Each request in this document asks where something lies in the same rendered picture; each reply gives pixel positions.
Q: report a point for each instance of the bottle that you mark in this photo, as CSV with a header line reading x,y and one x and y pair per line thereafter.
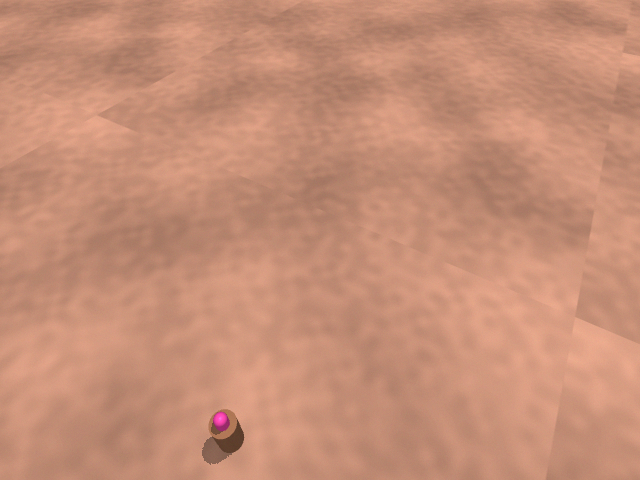
x,y
226,430

